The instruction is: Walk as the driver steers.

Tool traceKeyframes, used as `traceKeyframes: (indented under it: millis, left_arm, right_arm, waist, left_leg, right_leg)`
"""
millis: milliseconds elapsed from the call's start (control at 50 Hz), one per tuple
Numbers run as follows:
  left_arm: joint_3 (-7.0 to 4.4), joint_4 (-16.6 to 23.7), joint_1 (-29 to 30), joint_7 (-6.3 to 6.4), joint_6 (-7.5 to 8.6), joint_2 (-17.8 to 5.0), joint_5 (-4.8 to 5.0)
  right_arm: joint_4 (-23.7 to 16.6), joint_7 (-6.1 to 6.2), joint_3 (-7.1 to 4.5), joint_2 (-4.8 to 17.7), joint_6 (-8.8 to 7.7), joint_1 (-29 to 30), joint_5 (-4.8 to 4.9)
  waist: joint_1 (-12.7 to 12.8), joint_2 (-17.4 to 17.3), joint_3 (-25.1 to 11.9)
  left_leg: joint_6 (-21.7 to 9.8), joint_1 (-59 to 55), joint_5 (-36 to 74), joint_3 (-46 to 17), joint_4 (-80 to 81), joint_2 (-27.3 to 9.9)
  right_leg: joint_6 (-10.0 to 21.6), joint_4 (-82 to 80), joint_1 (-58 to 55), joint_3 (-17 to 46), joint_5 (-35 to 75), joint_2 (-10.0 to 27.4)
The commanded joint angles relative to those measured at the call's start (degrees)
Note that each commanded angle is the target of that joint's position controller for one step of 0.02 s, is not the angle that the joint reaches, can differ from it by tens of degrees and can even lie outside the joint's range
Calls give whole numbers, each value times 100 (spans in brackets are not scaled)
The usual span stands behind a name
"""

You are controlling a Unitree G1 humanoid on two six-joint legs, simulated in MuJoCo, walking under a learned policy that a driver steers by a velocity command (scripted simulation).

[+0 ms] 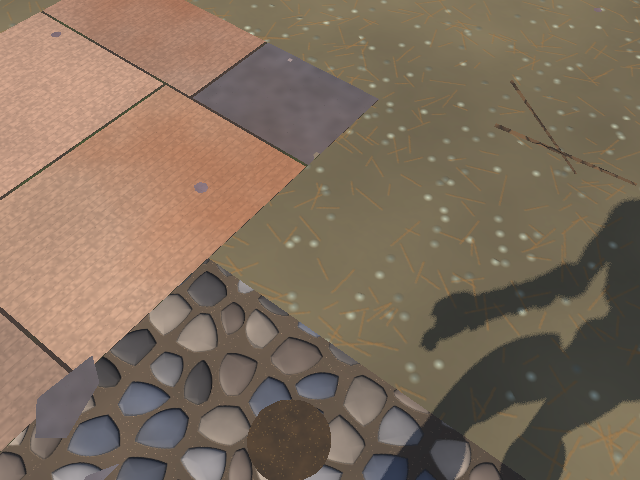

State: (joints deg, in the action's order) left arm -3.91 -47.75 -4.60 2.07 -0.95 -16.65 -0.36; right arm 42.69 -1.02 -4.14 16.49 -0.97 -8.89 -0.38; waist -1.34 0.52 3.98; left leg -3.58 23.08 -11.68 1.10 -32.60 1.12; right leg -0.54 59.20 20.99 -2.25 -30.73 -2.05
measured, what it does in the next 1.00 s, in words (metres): walks ahead, turning left: right foot, then left foot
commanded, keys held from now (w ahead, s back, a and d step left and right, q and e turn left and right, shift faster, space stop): q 0.40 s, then w+q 0.60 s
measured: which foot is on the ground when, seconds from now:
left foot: down 0.00-0.34, up 0.36-0.80, down 0.82-1.00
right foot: up 0.00-0.32, down 0.34-0.80, up 0.82-1.00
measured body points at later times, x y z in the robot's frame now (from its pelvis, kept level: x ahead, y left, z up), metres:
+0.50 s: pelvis +0.05 -0.05 +0.01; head +0.08 -0.06 +0.46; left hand +0.06 +0.26 -0.09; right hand +0.28 -0.28 -0.09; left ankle +0.00 +0.08 -0.65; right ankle +0.08 -0.16 -0.73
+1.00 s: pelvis +0.15 +0.09 +0.02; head +0.16 +0.12 +0.46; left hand +0.11 +0.40 -0.09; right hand +0.37 -0.09 -0.08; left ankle +0.07 +0.13 -0.73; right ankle +0.28 -0.03 -0.65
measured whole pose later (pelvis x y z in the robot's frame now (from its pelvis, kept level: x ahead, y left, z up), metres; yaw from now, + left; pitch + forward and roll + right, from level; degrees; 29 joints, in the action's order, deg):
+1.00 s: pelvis +0.15 +0.09 +0.02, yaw +36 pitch +2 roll -1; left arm -3.9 -43.9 -9.6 -1.7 6.1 -18.7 -0.6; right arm 38.1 -0.6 -2.9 15.3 -2.2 -20.9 0.5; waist -1.1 2.0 0.6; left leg -4.0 9.5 -14.5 -2.5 -21.8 2.9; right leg -1.4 58.3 34.4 0.8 -13.1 4.4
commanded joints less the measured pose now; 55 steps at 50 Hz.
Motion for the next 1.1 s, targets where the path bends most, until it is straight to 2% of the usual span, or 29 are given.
traceKeyframes:
  millis: [20, 40, 100, 160, 260, 300, 320, 340, 360, 380, 400, 420, 460, 500, 540, 640, 740, 780, 800, 820, 840, 860, 880, 900, 920, 960, 1000, 1060, 1100]
  left_arm:
    - [-138, 399, 27, -56, 112, -537, 94]
    - [-186, 399, 100, 13, 71, -650, 22]
    - [-126, 356, -63, 36, 49, -402, 49]
    - [-98, 331, -41, 49, 68, -387, 64]
    - [-140, 350, -49, -44, 153, -532, 94]
    - [-173, 267, -357, -106, 241, -554, 94]
    - [-217, 201, -557, -122, 268, -653, 78]
    - [-315, 208, -724, -90, 261, -1069, -28]
    - [-388, 227, -527, -66, 199, -1498, -190]
    - [-295, 412, -333, -60, 231, -1152, -279]
    - [-210, 521, -23, -26, 240, -834, -218]
    - [-186, 542, 96, -3, 230, -715, -100]
    - [-148, 487, -117, 75, 220, -669, 67]
    - [-163, 426, -518, 127, 229, -750, 46]
    - [-201, 377, -855, 134, 281, -866, 30]
    - [-307, 372, -947, 12, 404, -1122, 78]
    - [-382, 320, -925, -211, 438, -1265, 204]
    - [-365, 315, -769, -251, 402, -1224, 262]
    - [-283, 300, -843, -257, 413, -1008, 196]
    - [-140, 451, -696, -261, 440, -613, 13]
    - [-14, 982, -421, -242, 605, -243, -99]
    - [-122, 1015, -84, -287, 759, -812, 152]
    - [-159, 1012, -108, -345, 853, -969, 263]
    - [-164, 868, -261, -349, 884, -973, 162]
    - [-180, 804, -298, -344, 887, -966, 6]
    - [-174, 776, -342, -380, 825, -856, -57]
    - [-103, 833, -126, -370, 765, -658, -67]
    - [38, 1027, 568, -397, 761, -366, -16]
    - [63, 1163, 934, -442, 771, -366, 49]
  right_arm:
    - [-417, 103, -250, 903, -27, -124, 118]
    - [-464, 153, -224, 813, 5, 41, 164]
    - [-515, 241, -292, 981, 116, -7, 67]
    - [-563, 307, -348, 1098, 168, -8, 102]
    - [-658, 311, -333, 1059, 271, 152, 94]
    - [-725, 334, -302, 1010, 317, 317, 139]
    - [-743, 351, -270, 921, 341, 278, 154]
    - [-775, 351, -188, 645, 348, 84, 106]
    - [-978, 332, -172, 517, 296, -42, 125]
    - [-889, 306, -304, 1029, 231, -153, 43]
    - [-741, 280, -412, 1261, 245, -264, 116]
    - [-609, 287, -415, 1169, 301, -381, 119]
    - [-673, 245, -322, 859, 344, -207, 110]
    - [-871, 172, -252, 720, 288, 178, 178]
    - [-1027, 145, -210, 642, 221, 471, 168]
    - [-1189, 19, -96, 437, 102, 564, 150]
    - [-1204, -81, -88, 485, 110, 390, 183]
    - [-991, -79, -157, 551, 127, -200, 169]
    - [-776, -35, -319, 824, 141, -884, 204]
    - [-586, 48, -517, 1355, 143, -1873, 236]
    - [-781, 29, -548, 2009, 14, -1914, 210]
    - [-795, -32, -397, 1441, -139, -1825, 179]
    - [-799, -38, -273, 1116, -229, -1571, 125]
    - [-861, -32, -200, 896, -253, -1254, 113]
    - [-922, -10, -158, 812, -234, -944, 101]
    - [-1004, 65, -136, 826, -238, -736, 50]
    - [-929, 154, -180, 954, -252, -831, 95]
    - [-747, 240, -227, 1047, -246, -1130, 155]
    - [-603, 256, -257, 1104, -242, -1375, 197]
  waist:
    - [41, -164, -1199]
    - [101, -202, -1013]
    - [191, -687, -1058]
    - [115, -778, -1237]
    - [54, -1102, -1107]
    - [255, -1120, -1079]
    - [329, -1005, -1063]
    - [226, -164, -1136]
    - [-72, 1587, -836]
    - [17, 1336, -850]
    - [-89, 871, -753]
    - [-133, 657, -706]
    - [108, 818, -513]
    - [390, 898, -409]
    - [609, 826, -424]
    - [644, 841, -270]
    - [474, 743, -128]
    - [77, 522, -280]
    - [-232, 227, -634]
    - [-651, -914, -980]
    - [-443, -2138, -1235]
    - [-644, -1246, -1094]
    - [-423, -1185, -675]
    - [-214, -745, -460]
    - [-42, -599, -313]
    - [156, -605, -326]
    - [148, -447, -316]
    - [-77, -526, -174]
    - [-207, -580, -105]
  left_leg:
    - [-1283, -2006, 3158, -2074, 1091, -1612]
    - [-1106, -1670, 2621, -1924, 1200, -1434]
    - [-1049, -1287, 2580, -1772, 1267, -1126]
    - [-974, -1180, 2144, -1877, 1220, -1070]
    - [-798, -991, 1084, -2449, 1170, -972]
    - [-606, -909, 1057, -2575, 902, -822]
    - [-392, -693, 717, -2504, 670, -621]
    - [-75, -44, -464, -2021, -276, -174]
    - [242, 1144, -2310, -936, -1387, 765]
    - [440, 1185, -2485, -1078, -2745, 341]
    - [494, 1143, -2066, -1071, -3250, 239]
    - [568, 1240, -1589, -915, -3403, 110]
    - [684, 1719, -925, -705, -3542, -57]
    - [747, 1942, -699, -426, -3153, -166]
    - [791, 2055, -649, -372, -2648, -290]
    - [611, 1372, -549, -81, -1438, -519]
    - [231, 290, -650, 288, -462, -448]
    - [11, -803, -365, 621, 156, -140]
    - [-170, -1892, -407, 593, 290, 77]
    - [-596, -3123, -773, -1012, 820, -844]
    - [-1699, -3987, -1842, -4400, 1803, -2084]
    - [-1847, -3806, -2279, -4469, 2147, -2246]
    - [-1641, -3408, -1840, -3826, 2075, -2081]
    - [-1415, -2913, -1191, -3138, 1981, -1784]
    - [-1254, -2439, -485, -2624, 2000, -1526]
    - [-1157, -1937, 712, -2095, 2118, -1250]
    - [-1119, -1716, 1370, -1690, 2127, -1089]
    - [-887, -1283, 1292, -1347, 2053, -801]
    - [-812, -1198, 1047, -1502, 2050, -875]
  right_leg:
    - [-148, 1116, 1589, 746, -92, 210]
    - [-191, 628, 1459, 722, 239, 313]
    - [-398, -386, 875, 570, 608, 97]
    - [-491, -1153, 496, 630, 989, 42]
    - [-394, -2121, 53, 685, 1168, -36]
    - [-254, -3134, -449, 595, 1674, -52]
    - [-132, -3732, -914, 648, 2133, 129]
    - [253, -4101, -1525, 1604, 2269, 1213]
    - [1212, -4412, -1515, 3132, 3150, 2304]
    - [1711, -4407, -1236, 3338, 3396, 2670]
    - [1530, -4268, -1110, 2645, 3401, 2337]
    - [1186, -4277, -1195, 2072, 2533, 1900]
    - [992, -4538, -1447, 1705, 1242, 1630]
    - [1009, -4785, -1724, 1542, 715, 1616]
    - [1069, -4883, -2098, 1506, 641, 1774]
    - [1053, -5050, -1839, 899, 876, 1940]
    - [982, -4812, -1399, 365, 1062, 2013]
    - [795, -4103, -952, -38, 1451, 1889]
    - [598, -3049, -510, -448, 2168, 1635]
    - [153, -782, 683, -949, 1639, 1133]
    - [-148, 908, 2918, -248, -410, 89]
    - [-41, 1546, 3486, 557, -116, 394]
    - [127, 1392, 3518, 593, 448, 622]
    - [146, 1037, 3180, 584, 944, 814]
    - [100, 509, 2807, 590, 1315, 897]
    - [-48, 1, 2237, 475, 1866, 801]
    - [-231, -720, 2038, 382, 2380, 636]
    - [-294, -2179, 1430, 317, 3321, 311]
    - [-255, -2641, 1132, 354, 3605, 197]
